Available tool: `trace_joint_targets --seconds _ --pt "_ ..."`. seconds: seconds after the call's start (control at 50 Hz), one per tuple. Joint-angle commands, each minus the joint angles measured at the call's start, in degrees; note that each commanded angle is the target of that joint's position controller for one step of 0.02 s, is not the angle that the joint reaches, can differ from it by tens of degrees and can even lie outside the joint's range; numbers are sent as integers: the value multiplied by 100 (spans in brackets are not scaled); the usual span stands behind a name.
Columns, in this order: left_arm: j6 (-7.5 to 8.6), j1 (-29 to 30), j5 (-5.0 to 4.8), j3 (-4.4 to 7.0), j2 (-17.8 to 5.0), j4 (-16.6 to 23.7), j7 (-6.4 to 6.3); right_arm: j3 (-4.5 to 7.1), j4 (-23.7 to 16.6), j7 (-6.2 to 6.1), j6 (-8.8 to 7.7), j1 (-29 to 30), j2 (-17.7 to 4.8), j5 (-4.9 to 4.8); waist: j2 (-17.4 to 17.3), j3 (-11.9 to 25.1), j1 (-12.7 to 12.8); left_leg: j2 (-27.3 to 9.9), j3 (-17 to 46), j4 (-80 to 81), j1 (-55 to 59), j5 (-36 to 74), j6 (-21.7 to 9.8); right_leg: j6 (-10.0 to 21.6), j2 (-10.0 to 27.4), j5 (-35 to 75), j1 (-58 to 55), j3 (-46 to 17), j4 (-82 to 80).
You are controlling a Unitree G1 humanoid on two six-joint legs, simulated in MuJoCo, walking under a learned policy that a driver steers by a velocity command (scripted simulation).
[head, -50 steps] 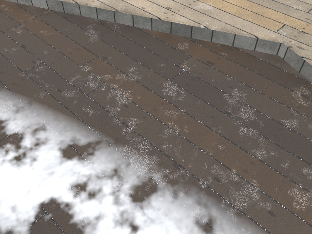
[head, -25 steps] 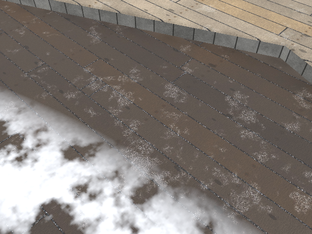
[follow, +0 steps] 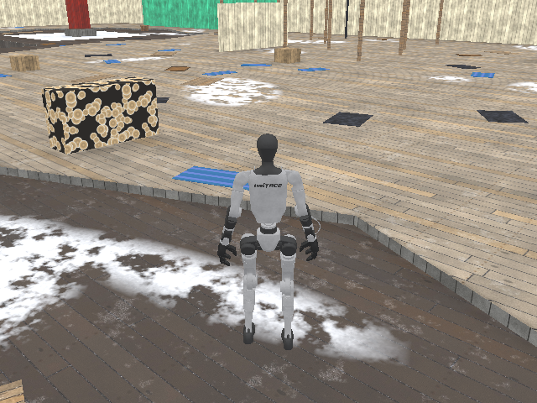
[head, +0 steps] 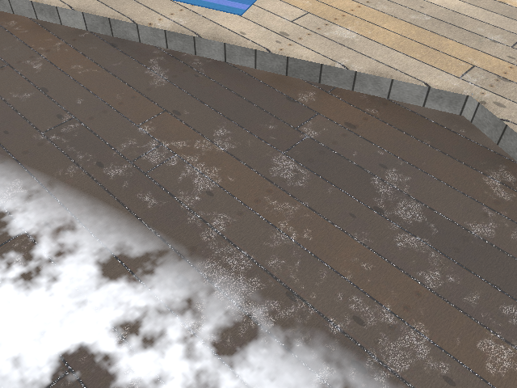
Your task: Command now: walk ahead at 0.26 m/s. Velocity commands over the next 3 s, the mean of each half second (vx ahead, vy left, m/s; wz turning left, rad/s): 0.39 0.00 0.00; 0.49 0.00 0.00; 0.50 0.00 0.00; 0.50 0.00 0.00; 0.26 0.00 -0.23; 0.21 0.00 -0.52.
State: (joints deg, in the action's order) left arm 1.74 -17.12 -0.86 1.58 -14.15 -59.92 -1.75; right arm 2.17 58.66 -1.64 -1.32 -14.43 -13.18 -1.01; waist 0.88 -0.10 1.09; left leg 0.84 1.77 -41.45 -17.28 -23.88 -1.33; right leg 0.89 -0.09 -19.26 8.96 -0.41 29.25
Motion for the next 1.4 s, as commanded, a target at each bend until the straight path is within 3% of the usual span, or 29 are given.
trace_joint_targets --seconds 0.02,0.1,0.12,0.14,0.16,0.18,0.26,0.38,0.46,0.52,0.56,0.58,0.6,0.62,0.64,0.68,0.74,0.78,0.86,1.0,1.08,1.12,1.14,1.16,1.18,1.22,1.26,1.3,1.4 --pt "147 23 -48 244 -1060 307 8 80 -458 109 -309 572 -464 -70 723 -1006 31 -390 -63 -219 -1160 -368 -186 1142 1843 -1946 343 -2336 -2113" --pt "118 326 -119 199 -907 469 71 213 193 151 -363 -810 -465 -46 307 -365 -610 116 -533 1473 1745 1072 -123 631 778 -646 1472 -759 -860" --pt "161 461 -48 81 -526 569 116 299 287 115 -365 -1440 -759 -36 -686 -163 -851 -797 904 2192 2383 363 -430 318 290 -156 2063 -143 826" --pt "285 443 -12 3 -184 845 121 428 353 158 -387 -2062 -1507 -45 -2013 171 -891 -2076 3376 3049 3047 -326 -1319 90 -323 -1056 3174 178 2512" --pt "356 584 -184 82 -500 924 119 305 336 199 -474 -1760 -1174 63 -1372 -111 -709 -2440 4169 3324 2616 -1410 -1671 199 -44 -1350 3756 -361 3612" --pt "424 704 -286 123 -700 979 155 201 121 218 -548 -1170 -847 63 -861 -570 -506 -2236 3582 3338 2344 -1499 -1460 364 299 -775 4110 -535 3953" --pt "488 731 -21 197 -658 894 261 25 -48 250 -500 -873 -482 83 -566 -538 -331 -1374 1441 3415 1935 1221 -820 292 725 734 3546 -226 3108" --pt "410 1941 -30 45 -245 1411 311 67 -10 59 -390 -1192 -875 102 -558 -716 -546 -1108 510 3665 1337 2224 -889 -110 426 1868 2996 265 984" --pt "409 2391 -85 37 -371 1657 398 101 97 39 -385 -1423 -880 -1 -585 -871 -537 -1370 378 3675 1625 2463 -865 56 329 2170 2696 199 291" --pt "444 2119 -73 139 -628 1690 450 172 54 34 -317 -1238 -999 6 -643 -546 -188 -1551 245 3062 2204 3947 -689 324 179 1822 2163 214 95" --pt "416 767 -84 361 -987 1327 398 184 -21 40 -218 -1076 -1018 83 -752 385 528 -1291 -34 1418 2082 5835 -488 588 -193 1579 376 479 174" --pt "380 -296 -70 470 -1250 1070 342 119 -138 47 -197 -1047 -906 144 -544 1092 952 -1051 -144 -99 1017 4911 -320 852 384 1404 -1330 -163 327" --pt "350 -980 60 600 -1828 888 337 -117 -218 135 -310 -1865 -33 145 1079 2153 590 21 -233 -2571 -1256 1685 75 1856 1982 -35 -3537 -3040 -206" --pt "351 -914 50 453 -1360 857 365 -92 -96 178 -493 -1749 -223 12 1229 2359 641 241 627 -3507 -1966 -732 -22 1955 2260 -753 -3484 -4620 -1361" --pt "390 -299 11 353 -1045 929 364 61 -341 199 -602 -1045 -779 -161 923 1197 512 -140 575 -3835 -2522 -452 -161 1572 2048 -752 -2574 -3745 -1459" --pt "445 616 74 226 -653 1098 405 129 -496 101 -624 -345 -879 -91 3 217 143 -705 296 -3240 -2080 555 -246 1214 1564 610 -663 -2148 -1741" --pt "508 726 121 183 -487 993 448 126 -446 70 -407 -712 -483 -9 348 70 -276 -987 292 -2610 -1339 921 -177 1236 1216 1247 336 -1249 -2149" --pt "527 526 108 211 -647 879 388 141 -587 51 -333 -397 -492 18 265 -148 -298 -1046 207 -2166 -1644 1201 -73 1311 1193 1487 494 -980 -2340" --pt "467 72 85 245 -820 745 228 140 -946 95 -379 586 -500 95 118 -335 -65 -998 105 -587 -2174 2509 89 1202 1087 1848 182 -609 -2439" --pt "319 -741 -20 279 -930 425 153 35 -1400 305 -473 1897 -454 -4 107 -547 335 -612 -112 1073 -2078 2966 1 1036 1291 2021 -869 -354 -2158" --pt "180 -614 -15 353 -1085 435 119 147 -1436 395 -524 1531 -782 -15 346 -171 -59 -310 -291 1349 -1289 2050 -298 835 1488 3768 -1523 -359 -1269" --pt "133 -498 62 254 -877 566 116 402 -937 329 -518 -259 -1300 28 238 1021 -871 -439 -129 1222 1366 2173 -712 546 977 4261 -608 32 930" --pt "236 -1135 88 59 -249 673 184 558 -771 295 -477 -1097 -1884 140 -944 2001 -763 -1963 2339 1312 3865 1411 -1624 96 121 2142 1814 358 3281" --pt "386 -1101 36 21 -218 593 206 450 -719 307 -448 -1196 -1536 75 -1423 2378 -796 -2415 4063 2257 4293 850 -1890 63 -351 -1282 2826 -390 4335" --pt "497 -549 -139 189 -835 753 228 326 -770 300 -458 -762 -1190 34 -1111 1539 -773 -2188 3358 2386 3670 645 -1545 201 27 -1134 3382 -676 4766" --pt "540 91 -129 228 -866 901 174 213 -954 305 -473 138 -823 85 -418 449 -447 -1748 1916 2732 1933 1550 -1245 246 577 -166 3209 -362 4200" --pt "393 -74 -30 264 -664 844 142 151 -941 346 -513 380 -603 157 -544 196 -115 -1405 1266 3083 1024 2043 -1114 202 827 275 2532 -384 3702" --pt "272 -162 -8 239 -438 844 133 191 -843 344 -549 278 -748 136 -516 110 9 -1376 973 3329 716 2320 -1231 105 890 478 2448 -315 3409" --pt "268 841 61 250 -421 1196 148 231 -637 182 -500 -123 -943 101 -382 -201 -179 -1185 355 3545 866 2725 -1128 -91 858 1940 2983 -195 1736"
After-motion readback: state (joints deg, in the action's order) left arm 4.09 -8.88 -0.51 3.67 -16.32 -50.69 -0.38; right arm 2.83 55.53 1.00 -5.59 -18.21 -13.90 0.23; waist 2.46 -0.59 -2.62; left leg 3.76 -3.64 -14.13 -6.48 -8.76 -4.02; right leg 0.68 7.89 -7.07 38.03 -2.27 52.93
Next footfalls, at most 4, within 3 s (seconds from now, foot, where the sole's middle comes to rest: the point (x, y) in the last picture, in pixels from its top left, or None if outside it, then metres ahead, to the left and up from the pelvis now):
0.58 right None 0.43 -0.11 -0.77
1.12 left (228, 314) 0.75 0.12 -0.77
1.66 right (307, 232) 1.06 -0.12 -0.77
2.18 left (240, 165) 1.38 0.11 -0.77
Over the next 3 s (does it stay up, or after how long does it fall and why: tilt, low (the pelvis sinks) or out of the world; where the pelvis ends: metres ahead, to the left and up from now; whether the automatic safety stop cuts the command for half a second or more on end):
stays up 1.36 -0.05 0.02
